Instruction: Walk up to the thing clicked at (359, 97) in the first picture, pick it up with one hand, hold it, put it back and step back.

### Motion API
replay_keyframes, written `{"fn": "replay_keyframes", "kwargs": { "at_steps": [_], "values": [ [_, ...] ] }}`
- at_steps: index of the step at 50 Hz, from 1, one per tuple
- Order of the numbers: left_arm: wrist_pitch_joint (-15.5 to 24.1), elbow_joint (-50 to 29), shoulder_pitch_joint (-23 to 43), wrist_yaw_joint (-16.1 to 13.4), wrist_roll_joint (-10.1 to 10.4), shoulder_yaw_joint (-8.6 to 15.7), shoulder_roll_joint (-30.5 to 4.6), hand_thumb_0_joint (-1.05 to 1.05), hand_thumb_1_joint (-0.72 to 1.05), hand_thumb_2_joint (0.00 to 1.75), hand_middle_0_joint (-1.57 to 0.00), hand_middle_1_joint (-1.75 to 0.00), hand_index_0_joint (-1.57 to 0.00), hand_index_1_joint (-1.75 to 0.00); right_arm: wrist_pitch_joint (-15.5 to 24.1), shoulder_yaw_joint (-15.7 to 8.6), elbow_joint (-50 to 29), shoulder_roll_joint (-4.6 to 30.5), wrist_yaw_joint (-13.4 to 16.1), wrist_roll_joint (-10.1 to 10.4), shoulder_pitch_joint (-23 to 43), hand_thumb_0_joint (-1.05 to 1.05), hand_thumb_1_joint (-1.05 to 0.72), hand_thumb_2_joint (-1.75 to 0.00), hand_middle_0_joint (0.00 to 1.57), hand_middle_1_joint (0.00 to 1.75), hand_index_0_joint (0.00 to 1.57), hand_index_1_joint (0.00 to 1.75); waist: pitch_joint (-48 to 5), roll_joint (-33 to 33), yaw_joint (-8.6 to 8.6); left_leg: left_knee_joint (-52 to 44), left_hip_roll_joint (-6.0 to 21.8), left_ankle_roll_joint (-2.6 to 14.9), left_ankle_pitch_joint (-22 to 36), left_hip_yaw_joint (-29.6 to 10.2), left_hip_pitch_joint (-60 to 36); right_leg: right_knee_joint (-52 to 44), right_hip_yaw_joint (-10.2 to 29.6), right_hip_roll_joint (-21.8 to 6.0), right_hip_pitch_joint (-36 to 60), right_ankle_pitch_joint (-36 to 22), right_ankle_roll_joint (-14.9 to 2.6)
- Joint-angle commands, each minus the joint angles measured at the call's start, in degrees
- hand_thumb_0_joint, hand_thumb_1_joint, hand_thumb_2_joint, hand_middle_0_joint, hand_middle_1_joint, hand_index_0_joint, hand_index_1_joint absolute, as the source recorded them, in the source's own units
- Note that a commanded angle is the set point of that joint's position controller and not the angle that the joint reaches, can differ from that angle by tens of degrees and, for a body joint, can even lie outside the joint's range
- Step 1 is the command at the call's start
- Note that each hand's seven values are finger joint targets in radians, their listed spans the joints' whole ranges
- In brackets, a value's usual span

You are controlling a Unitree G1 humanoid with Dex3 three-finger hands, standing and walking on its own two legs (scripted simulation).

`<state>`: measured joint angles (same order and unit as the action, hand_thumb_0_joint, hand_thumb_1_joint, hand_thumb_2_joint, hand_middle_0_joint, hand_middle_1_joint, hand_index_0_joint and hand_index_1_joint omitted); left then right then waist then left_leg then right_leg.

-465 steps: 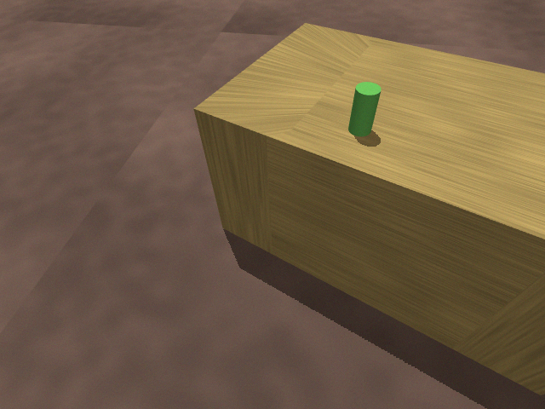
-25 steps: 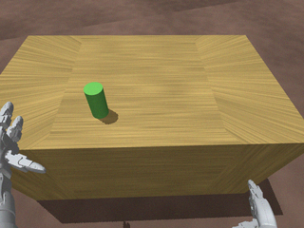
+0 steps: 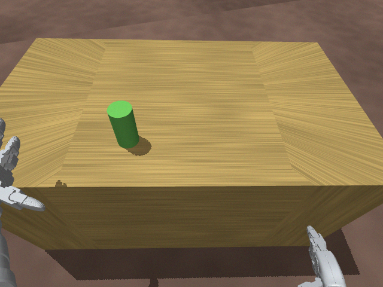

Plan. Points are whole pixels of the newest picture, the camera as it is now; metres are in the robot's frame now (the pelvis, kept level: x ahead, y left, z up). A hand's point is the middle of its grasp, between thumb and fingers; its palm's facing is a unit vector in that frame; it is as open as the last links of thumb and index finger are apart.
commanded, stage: go down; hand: left
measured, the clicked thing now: (124, 125) +0.54 +0.20 -0.03
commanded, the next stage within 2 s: approach in 1.94 s
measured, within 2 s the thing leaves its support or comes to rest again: neither
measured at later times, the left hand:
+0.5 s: hand (21, 141) +0.39 +0.37 +0.08, palm faces +0.19 -0.98 +0.00, open 17.6 cm
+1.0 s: hand (19, 134) +0.41 +0.38 +0.08, palm faces +0.20 -0.98 +0.01, open 17.6 cm
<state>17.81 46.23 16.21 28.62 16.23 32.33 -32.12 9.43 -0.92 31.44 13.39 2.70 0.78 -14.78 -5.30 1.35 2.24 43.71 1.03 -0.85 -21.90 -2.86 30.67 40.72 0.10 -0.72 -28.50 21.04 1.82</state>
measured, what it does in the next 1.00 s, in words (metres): stands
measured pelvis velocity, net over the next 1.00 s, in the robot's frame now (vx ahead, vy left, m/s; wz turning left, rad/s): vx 0.00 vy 0.00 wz -0.02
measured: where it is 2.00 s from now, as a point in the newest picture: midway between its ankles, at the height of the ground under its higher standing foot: outside the picture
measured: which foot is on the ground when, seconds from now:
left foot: down 0.00-1.00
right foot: down 0.00-1.00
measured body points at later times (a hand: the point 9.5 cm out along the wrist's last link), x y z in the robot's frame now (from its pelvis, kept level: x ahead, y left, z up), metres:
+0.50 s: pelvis -0.01 +0.00 -0.03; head +0.07 +0.04 +0.41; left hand +0.38 +0.42 +0.08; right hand +0.14 -0.26 -0.07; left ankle +0.00 +0.13 -0.71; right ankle -0.01 -0.14 -0.71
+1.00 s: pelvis +0.00 +0.00 -0.04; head +0.09 +0.04 +0.40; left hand +0.40 +0.43 +0.08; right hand +0.15 -0.25 -0.07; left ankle +0.00 +0.13 -0.71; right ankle -0.01 -0.14 -0.71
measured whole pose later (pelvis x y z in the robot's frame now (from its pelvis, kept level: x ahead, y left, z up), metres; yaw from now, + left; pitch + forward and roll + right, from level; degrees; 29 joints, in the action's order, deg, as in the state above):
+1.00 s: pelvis +0.00 +0.00 -0.04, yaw -1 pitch +18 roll -3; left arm 11.9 61.2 35.0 32.4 11.1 40.3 -48.9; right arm 9.8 2.1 17.7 15.1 1.9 0.0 -18.8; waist -8.5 1.0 7.6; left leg 58.4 2.3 -1.0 -27.9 -4.1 48.8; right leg 53.3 -0.7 0.9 -45.7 25.9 1.8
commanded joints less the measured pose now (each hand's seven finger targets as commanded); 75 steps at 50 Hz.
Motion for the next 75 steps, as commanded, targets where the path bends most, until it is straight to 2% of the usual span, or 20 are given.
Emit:
{"fn": "replay_keyframes", "kwargs": {
  "at_steps": [1,3,8,11,15,16,21,24,29,32,40,45,52,53,58,59,61,67,71,75],
  "values": [
    [3.9,-6.9,23.5,1.4,0.9,5.0,-22.9,0.00,-0.61,0.09,-0.04,-0.06,-0.04,-0.07,3.1,-3.5,-8.7,9.6,1.2,0.1,2.7,0.00,0.54,-0.05,0.05,0.05,0.05,0.05,-13.7,-7.3,2.31,-3.6,-0.4,1.43,16.7,1.4,-8.1,-2.2,-1.7,0.8,0.1,-14.8,-2.10],
    [4.1,-5.2,25.6,2.0,0.9,5.7,-24.9,0.00,-0.61,0.10,-0.04,-0.07,-0.04,-0.08,3.2,-1.6,-9.4,8.6,1.0,0.0,2.8,0.00,0.54,-0.05,0.05,0.05,0.05,0.05,-15.6,-8.0,1.75,-2.2,-0.8,1.52,15.0,1.6,-6.6,-1.2,-1.4,0.7,-0.8,-13.5,-2.15],
    [3.4,0.4,28.1,3.6,0.1,7.4,-30.6,0.00,-0.61,0.09,-0.04,-0.08,-0.05,-0.08,3.6,-2.4,-14.1,11.1,1.6,-0.2,2.2,0.00,0.54,-0.05,0.05,0.05,0.05,0.05,-19.7,-7.3,2.69,0.7,-1.3,1.90,12.2,1.6,-4.2,0.1,-0.2,0.2,-1.9,-12.2,-1.67],
    [2.8,2.0,30.4,4.1,-0.4,8.7,-33.9,0.00,-0.61,0.09,-0.05,-0.08,-0.05,-0.08,3.5,-0.4,-15.4,9.9,1.4,-0.3,1.1,0.00,0.54,-0.05,0.05,0.05,0.05,0.05,-20.9,-8.5,2.01,1.8,-1.0,1.65,12.5,1.1,-2.4,1.6,-1.0,0.6,-3.5,-11.3,-1.99],
    [2.1,4.2,32.1,3.9,-1.2,9.9,-36.7,0.00,-0.61,0.10,-0.05,-0.07,-0.05,-0.08,3.6,-1.0,-17.1,10.3,1.6,-0.2,0.5,0.00,0.54,-0.05,0.05,0.05,0.05,0.05,-21.9,-9.3,2.15,3.4,-1.0,1.56,11.5,1.3,0.3,2.7,-0.3,0.6,-4.3,-10.1,-1.93],
    [1.8,4.0,32.9,3.9,-1.4,9.6,-36.5,0.00,-0.61,0.10,-0.04,-0.06,-0.04,-0.07,3.5,0.6,-18.2,9.2,1.4,-0.2,0.5,0.00,0.55,-0.05,0.05,0.05,0.05,0.05,-21.9,-9.9,1.98,3.7,-1.0,1.53,11.5,1.3,0.2,2.8,-0.4,0.7,-5.1,-9.8,-2.01],
    [0.7,4.2,35.2,3.7,-2.6,9.2,-38.3,0.00,-0.57,0.11,-0.04,-0.06,-0.04,-0.07,3.7,-0.6,-19.4,10.6,1.7,-0.1,-1.0,0.00,0.55,-0.05,0.05,0.05,0.05,0.05,-22.4,-13.1,2.51,4.6,-0.4,1.02,12.7,1.0,-0.5,4.6,-1.5,1.4,-8.1,-9.7,-2.63],
    [-0.1,3.8,35.0,3.6,-3.1,8.1,-36.4,0.00,-0.57,0.10,-0.05,-0.06,-0.04,-0.07,3.5,-0.6,-20.1,10.6,1.5,-0.4,-2.9,0.00,0.55,-0.05,0.05,0.05,0.05,0.05,-25.0,-14.9,3.00,5.5,0.5,0.45,17.7,0.3,-4.4,5.6,-2.4,2.0,-10.7,-10.9,-2.99],
    [-1.0,2.0,34.1,3.3,-3.0,8.9,-36.9,0.00,-0.57,0.10,-0.04,-0.06,-0.04,-0.07,3.7,-0.5,-20.9,10.6,1.3,-0.2,-5.4,0.00,0.55,-0.05,0.05,0.05,0.05,0.05,-25.1,-14.9,2.80,6.5,1.0,0.22,23.5,-0.1,-5.1,6.6,-2.8,2.2,-10.6,-13.6,-2.97],
    [-1.3,1.1,34.0,3.2,-2.7,9.6,-37.3,0.00,-0.55,0.10,-0.04,-0.06,-0.04,-0.07,3.3,-2.6,-19.7,12.3,1.0,-0.2,-5.7,0.00,0.55,-0.05,0.05,0.05,0.05,0.05,-24.1,-15.5,2.64,6.7,1.6,-0.01,26.7,-0.8,-5.5,7.3,-3.3,2.5,-12.9,-13.1,-3.13],
    [-2.3,1.0,33.4,3.4,-3.0,10.5,-37.6,0.00,-0.59,0.10,-0.05,-0.05,-0.04,-0.06,3.2,-1.2,-21.8,10.4,0.5,-0.1,-6.4,0.00,0.55,-0.05,0.05,0.05,0.05,0.05,-25.7,-13.7,2.95,8.7,1.1,0.81,30.7,-0.1,-4.9,7.9,-2.7,2.2,-9.4,-18.6,-2.53],
    [-2.5,2.7,35.2,3.7,-3.4,11.1,-39.8,0.00,-0.61,0.10,-0.05,-0.05,-0.04,-0.07,3.2,-2.4,-21.3,11.7,0.4,-0.3,-5.1,0.00,0.54,-0.05,0.05,0.05,0.05,0.05,-23.3,-14.7,3.19,8.2,0.9,0.75,24.4,-0.1,-2.5,8.0,-2.6,2.1,-11.8,-14.5,-2.69],
    [-2.3,4.7,39.0,4.4,-4.3,11.3,-42.1,0.00,-0.61,0.09,-0.05,-0.05,-0.05,-0.06,3.0,-2.6,-22.5,12.3,0.2,-0.7,-5.5,0.00,0.54,-0.05,0.05,0.05,0.05,0.05,-25.4,-15.2,4.69,9.6,1.0,0.88,25.1,-0.4,-3.0,8.4,-2.6,2.1,-13.3,-15.2,-2.62],
    [-2.4,5.4,39.3,4.1,-4.6,11.3,-42.6,0.00,-0.61,0.09,-0.05,-0.05,-0.04,-0.06,3.2,-1.4,-24.3,11.3,0.1,-0.6,-3.7,0.00,0.54,-0.05,0.05,0.05,0.05,0.05,-25.0,-14.1,4.26,9.5,0.6,1.22,22.3,0.1,-1.2,8.3,-2.3,1.9,-12.3,-14.5,-2.52],
    [-2.3,7.9,42.2,4.2,-5.3,10.7,-43.6,0.00,-0.61,0.09,-0.05,-0.05,-0.05,-0.06,3.0,-2.5,-24.0,12.6,0.3,-0.9,-5.1,0.00,0.55,-0.05,0.05,0.05,0.05,0.05,-24.8,-15.1,5.34,9.5,0.8,0.84,19.1,-0.3,-0.7,8.5,-2.7,2.2,-14.9,-11.7,-2.80],
    [-2.2,7.6,42.6,4.2,-5.4,10.7,-44.0,0.00,-0.61,0.09,-0.05,-0.05,-0.04,-0.06,2.9,-1.2,-23.8,11.3,0.3,-0.8,-4.8,0.00,0.55,-0.05,0.05,0.05,0.05,0.05,-24.4,-15.8,5.12,9.4,0.5,0.91,16.7,0.0,0.2,8.4,-2.4,2.1,-14.8,-10.7,-2.77],
    [-2.2,8.8,43.3,4.0,-5.9,10.9,-45.3,0.00,-0.61,0.09,-0.05,-0.05,-0.05,-0.06,2.8,-3.0,-24.1,13.0,0.7,-0.8,-4.6,0.00,0.55,-0.05,0.05,0.05,0.05,0.05,-24.8,-14.3,5.59,9.5,0.4,1.09,15.3,0.0,1.5,8.3,-2.3,2.1,-14.6,-10.4,-2.72],
    [-2.2,9.6,45.1,3.4,-6.5,10.4,-46.9,0.00,-0.57,0.09,-0.05,-0.05,-0.05,-0.06,2.8,-1.3,-27.5,12.0,0.8,-0.6,-3.7,0.00,0.56,-0.05,0.05,0.05,0.05,0.05,-24.8,-14.2,5.74,9.0,0.0,1.17,7.7,0.5,5.4,7.8,-1.2,1.8,-13.4,-5.3,-2.49],
    [-2.2,10.5,45.6,3.6,-6.4,10.3,-48.2,0.00,-0.56,0.10,-0.05,-0.06,-0.05,-0.07,2.6,-1.5,-26.4,12.5,1.1,-0.4,-4.6,0.00,0.56,-0.05,0.05,0.05,0.05,0.05,-25.6,-16.1,5.72,9.5,0.2,0.85,10.0,0.2,4.6,8.8,-2.0,2.1,-14.2,-6.8,-2.81],
    [-2.6,11.0,46.1,4.2,-6.5,10.5,-48.4,0.00,-0.56,0.10,-0.05,-0.06,-0.05,-0.07,2.5,-1.4,-26.5,12.9,1.2,-0.7,-4.9,0.00,0.56,-0.05,0.05,0.05,0.05,0.05,-28.2,-18.3,5.77,10.7,1.1,0.09,20.5,-0.8,-0.7,9.9,-2.9,2.5,-16.7,-11.2,-3.23]
  ]
}}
